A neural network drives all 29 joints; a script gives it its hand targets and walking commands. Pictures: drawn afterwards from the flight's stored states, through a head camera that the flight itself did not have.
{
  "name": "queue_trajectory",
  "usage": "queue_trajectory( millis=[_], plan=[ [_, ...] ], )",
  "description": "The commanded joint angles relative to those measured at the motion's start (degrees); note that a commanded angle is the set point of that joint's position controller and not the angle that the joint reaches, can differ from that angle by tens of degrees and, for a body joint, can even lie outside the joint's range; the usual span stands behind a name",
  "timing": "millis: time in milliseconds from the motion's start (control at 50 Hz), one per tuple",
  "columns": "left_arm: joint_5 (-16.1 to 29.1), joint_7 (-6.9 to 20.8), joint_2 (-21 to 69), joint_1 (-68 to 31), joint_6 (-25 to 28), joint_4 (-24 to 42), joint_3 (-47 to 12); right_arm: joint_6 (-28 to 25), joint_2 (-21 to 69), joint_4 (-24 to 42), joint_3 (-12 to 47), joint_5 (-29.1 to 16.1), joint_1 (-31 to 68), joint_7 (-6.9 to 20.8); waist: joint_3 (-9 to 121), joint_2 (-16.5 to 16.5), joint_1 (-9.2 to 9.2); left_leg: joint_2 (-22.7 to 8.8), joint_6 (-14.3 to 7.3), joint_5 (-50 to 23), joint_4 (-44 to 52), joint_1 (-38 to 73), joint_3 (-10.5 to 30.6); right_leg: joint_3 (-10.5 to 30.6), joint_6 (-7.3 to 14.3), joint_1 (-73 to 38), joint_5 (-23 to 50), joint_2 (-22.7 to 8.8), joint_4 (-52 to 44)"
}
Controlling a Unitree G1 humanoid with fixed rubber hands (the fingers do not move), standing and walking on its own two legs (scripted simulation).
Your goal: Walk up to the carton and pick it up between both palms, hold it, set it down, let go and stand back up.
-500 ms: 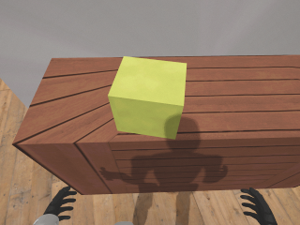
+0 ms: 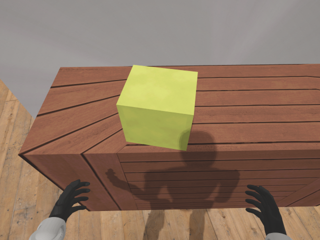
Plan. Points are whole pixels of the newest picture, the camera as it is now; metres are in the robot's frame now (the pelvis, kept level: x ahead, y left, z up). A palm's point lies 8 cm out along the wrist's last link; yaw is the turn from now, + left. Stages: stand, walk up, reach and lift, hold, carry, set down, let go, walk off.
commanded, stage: reach and lift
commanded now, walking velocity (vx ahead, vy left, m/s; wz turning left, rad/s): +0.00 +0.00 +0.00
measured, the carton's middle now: (160, 108) +0.46 +0.06 +0.03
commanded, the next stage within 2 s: none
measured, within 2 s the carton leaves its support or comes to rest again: neither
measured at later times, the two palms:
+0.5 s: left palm (60, 192) +0.19 +0.26 +0.04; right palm (257, 204) +0.20 -0.16 +0.05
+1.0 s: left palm (70, 154) +0.27 +0.25 +0.08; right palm (247, 167) +0.26 -0.14 +0.08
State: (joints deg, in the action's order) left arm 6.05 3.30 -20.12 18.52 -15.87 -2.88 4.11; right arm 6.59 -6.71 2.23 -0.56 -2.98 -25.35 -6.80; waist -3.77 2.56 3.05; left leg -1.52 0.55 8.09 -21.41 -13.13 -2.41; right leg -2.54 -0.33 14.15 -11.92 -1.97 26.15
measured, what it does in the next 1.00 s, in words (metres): stands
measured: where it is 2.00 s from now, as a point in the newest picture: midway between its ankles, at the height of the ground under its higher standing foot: outside the picture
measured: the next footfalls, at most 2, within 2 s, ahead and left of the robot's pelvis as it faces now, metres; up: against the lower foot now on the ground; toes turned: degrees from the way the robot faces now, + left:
none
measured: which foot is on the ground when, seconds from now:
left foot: down 0.00-1.00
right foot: down 0.00-1.00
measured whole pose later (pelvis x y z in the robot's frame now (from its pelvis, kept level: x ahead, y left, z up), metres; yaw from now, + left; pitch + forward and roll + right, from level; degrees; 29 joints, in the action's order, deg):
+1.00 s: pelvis +0.03 +0.01 +0.00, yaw +0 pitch +3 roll +1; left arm 12.8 4.1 -20.1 10.2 -15.3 13.4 3.7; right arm 12.8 -1.8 20.6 4.7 -9.7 -18.0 -13.0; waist -0.4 2.6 3.4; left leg -1.2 0.6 9.9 -20.3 -13.1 -3.0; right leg -2.1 -0.4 13.2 -12.2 -2.2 22.7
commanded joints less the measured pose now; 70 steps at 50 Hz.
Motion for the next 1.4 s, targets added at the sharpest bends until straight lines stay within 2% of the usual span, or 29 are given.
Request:
queue_trajectory(
  millis=[0,40,80,120,140,180,280,300,340,380,420,440,500,560,600,640,740,800,860,920,940,1000,1020,1080,1120,1180,1280,1340,1380],
  plan=[
    [8.7,-0.7,-12.0,-0.7,5.3,13.0,4.1,-1.3,0.4,15.8,3.1,-1.8,-2.7,-1.2,9.2,-0.3,1.2,1.5,-2.4,2.8,5.3,5.0,-6.0,2.9,-0.5,-12.2,-5.3,0.0,-11.0],
    [8.3,-0.4,-12.5,-0.6,5.7,14.7,4.3,-1.2,0.2,17.0,2.2,-2.0,-4.0,-1.6,9.4,-1.6,0.24,1.8,-1.9,1.4,4.8,6.4,-5.5,3.2,-0.7,-11.9,-2.2,-0.3,-10.6],
    [8.9,-0.2,-12.8,0.9,6.4,14.8,4.3,-1.1,1.1,18.2,4.2,-2.0,-6.0,-2.4,8.8,0.1,-0.27,1.8,-2.1,-1.4,4.4,5.8,-4.9,3.8,-1.0,-11.8,1.6,-0.1,-10.6],
    [8.6,0.1,-12.8,2.2,7.4,15.9,5.0,-1.9,0.4,20.0,4.0,-2.2,-6.0,-3.2,10.7,0.8,0.23,2.1,-2.1,-2.8,3.9,8.5,-4.8,4.0,-1.3,-11.8,1.8,-0.4,-11.1],
    [8.7,0.0,-11.8,3.5,7.6,17.5,3.9,-2.0,0.5,18.5,4.7,-3.0,-8.1,-3.0,9.9,-1.4,-0.22,2.1,-1.3,-4.6,4.3,8.9,-4.3,3.9,-1.1,-12.2,4.5,0.2,-11.1],
    [9.4,-0.1,-13.1,4.3,9.4,19.7,4.1,-3.7,0.7,23.1,5.2,-3.4,-8.2,-3.1,11.5,0.5,0.88,2.4,-1.6,-6.3,3.4,9.4,-4.2,3.8,-1.4,-11.2,5.6,-0.3,-11.0],
    [8.3,-0.4,-10.9,7.2,10.9,23.2,3.6,-6.0,1.7,25.6,6.2,-4.9,-10.0,-3.3,12.2,-3.0,0.61,1.4,-0.6,-11.8,3.6,9.1,-2.4,2.9,-0.8,-14.5,11.9,1.3,-9.8],
    [9.1,0.2,-11.2,7.4,11.3,22.4,3.8,-6.3,2.8,27.2,7.7,-4.9,-9.6,-3.6,10.5,-1.8,1.92,2.0,-1.1,-10.0,3.3,10.0,-2.9,3.4,-1.1,-12.2,10.0,0.4,-10.7],
    [9.1,0.5,-11.2,8.5,11.4,23.9,3.9,-7.1,2.0,29.1,5.9,-4.3,-10.9,-4.5,11.5,0.2,1.01,1.9,-0.9,-11.1,2.9,11.4,-2.5,3.4,-1.4,-11.4,12.4,0.9,-10.5],
    [8.4,1.1,-10.8,8.5,12.1,24.4,4.5,-7.4,3.5,27.0,8.3,-5.1,-11.8,-4.9,12.4,-1.5,1.22,2.2,-0.2,-13.8,2.3,12.9,-2.2,3.7,-1.6,-11.5,15.8,0.8,-10.7],
    [8.9,0.7,-10.6,7.6,13.4,28.2,3.9,-8.4,3.3,28.2,8.3,-5.9,-11.3,-4.9,13.3,-3.9,1.29,2.0,0.3,-15.4,2.7,12.6,-2.0,3.1,-0.9,-12.6,14.1,1.2,-10.5],
    [9.2,0.9,-11.0,6.9,14.1,27.4,3.3,-8.9,3.6,28.5,8.1,-5.6,-9.5,-5.1,12.0,-2.1,1.56,1.7,0.2,-13.4,2.1,12.6,-2.3,3.2,-0.6,-10.8,11.7,0.8,-11.1],
    [10.0,0.6,-9.2,5.3,14.1,28.9,1.6,-8.3,4.1,30.1,6.9,-5.4,-7.6,-4.8,10.6,-4.3,0.67,0.9,0.0,-7.9,3.9,10.1,-1.5,2.9,0.4,-11.2,5.9,1.4,-11.3],
    [11.4,0.6,-9.1,4.6,13.8,31.2,0.8,-7.8,5.1,34.1,7.6,-5.5,-7.0,-5.2,11.3,-3.4,1.96,0.9,-0.3,-8.7,3.6,9.6,-1.9,3.2,0.4,-10.2,7.3,1.1,-11.3],
    [12.4,0.9,-7.8,3.4,13.4,29.9,-0.3,-6.4,5.4,33.5,6.4,-4.3,-5.6,-5.3,10.1,-2.5,1.53,0.6,-0.6,-4.9,3.7,8.4,-1.9,3.3,1.0,-9.4,2.8,0.9,-11.3],
    [11.6,1.2,-9.8,0.6,12.0,27.9,1.9,-4.5,5.2,32.7,7.6,-5.4,-2.2,-5.4,9.5,-3.2,2.82,0.9,-1.0,-2.3,4.1,7.0,-2.0,4.5,1.0,-9.5,-0.1,0.3,-11.5],
    [13.2,0.2,-8.9,-7.4,9.7,31.5,0.0,-0.8,5.1,33.2,5.9,-5.4,4.9,-5.3,11.3,-5.7,1.2,0.2,-0.9,1.3,5.7,5.8,-1.7,4.3,1.6,-11.1,-1.8,0.1,-10.8],
    [14.0,0.5,-8.2,-9.8,7.8,28.5,-0.2,1.3,4.7,30.8,3.5,-5.3,7.5,-5.7,11.8,-3.4,-0.3,-0.2,-0.9,1.3,5.6,5.6,-1.3,4.6,1.7,-11.7,-0.1,0.4,-10.6],
    [12.7,0.1,-7.3,-14.7,4.7,26.3,-0.1,3.2,3.1,28.8,1.7,-5.5,12.2,-5.4,15.1,-6.0,-0.6,-0.3,-0.6,1.6,5.9,5.8,-1.3,4.4,2.1,-12.5,-0.3,0.5,-10.0],
    [12.4,0.6,-8.4,-17.2,1.8,27.7,1.4,4.2,2.7,29.7,2.9,-6.9,14.8,-7.0,15.2,-4.1,-0.42,0.7,-0.6,-5.7,4.2,8.8,-1.8,4.5,0.8,-14.4,7.7,0.4,-9.5],
    [11.2,1.2,-7.5,-16.9,1.1,24.0,2.7,4.3,2.5,27.4,2.1,-6.5,14.2,-7.1,15.6,-2.9,-0.55,0.9,-0.5,-7.5,4.0,9.9,-2.0,4.9,0.7,-14.1,9.4,0.5,-10.1],
    [10.4,1.2,-6.7,-19.4,-1.3,27.9,4.5,5.0,0.2,27.8,3.4,-8.8,16.9,-7.6,18.5,-4.9,0.05,0.7,0.9,-18.0,2.7,13.0,-1.5,4.0,0.4,-16.6,19.3,1.7,-8.9],
    [9.2,1.5,-6.4,-21.1,-2.1,26.2,4.8,5.5,-0.8,25.8,2.5,-8.8,18.4,-7.6,18.2,-5.6,-0.89,0.7,1.3,-18.7,2.3,14.6,-1.6,3.7,0.4,-16.3,19.7,1.9,-8.8],
    [8.9,1.6,-6.7,-20.6,-3.8,28.1,7.0,4.9,-1.7,27.7,3.3,-9.7,19.5,-8.5,20.2,-4.1,0.62,1.0,1.4,-23.9,2.0,15.5,-2.2,3.6,-0.9,-18.4,26.7,1.9,-7.9],
    [8.0,1.5,-5.6,-22.9,-4.8,28.4,7.1,5.5,-1.0,27.5,5.0,-11.4,22.3,-8.4,18.4,-6.3,0.53,1.4,1.9,-25.1,2.2,15.8,-1.7,4.0,-0.6,-17.8,26.5,1.7,-8.3],
    [9.1,1.8,-7.2,-27.6,-5.8,26.0,8.1,6.5,-1.9,28.3,4.0,-10.4,26.7,-8.9,19.1,-2.2,0.77,1.1,0.6,-17.8,3.4,13.9,-1.9,4.0,-1.7,-18.0,24.2,1.3,-8.4],
    [9.4,1.0,-10.1,-42.0,-6.8,20.3,8.2,9.5,-1.0,21.4,0.9,-9.6,37.9,-9.0,17.1,-3.8,0.16,0.6,-1.1,-5.0,5.0,7.0,-2.8,5.2,-1.0,-17.6,8.9,0.6,-8.3],
    [9.1,1.0,-9.2,-41.9,-7.8,15.9,8.5,10.7,-0.1,15.6,-0.1,-9.6,39.2,-9.4,17.1,-2.3,-0.61,0.5,-1.6,-5.2,5.0,8.5,-3.0,5.3,-1.4,-18.5,10.2,0.5,-8.6],
    [9.5,0.7,-11.5,-50.0,-8.0,15.1,9.3,10.8,-2.2,17.0,-2.0,-9.1,47.1,-9.9,20.4,-1.0,-1.07,1.3,-2.1,-3.7,4.9,6.0,-3.4,5.1,-1.6,-19.3,10.0,0.8,-7.9]
  ],
)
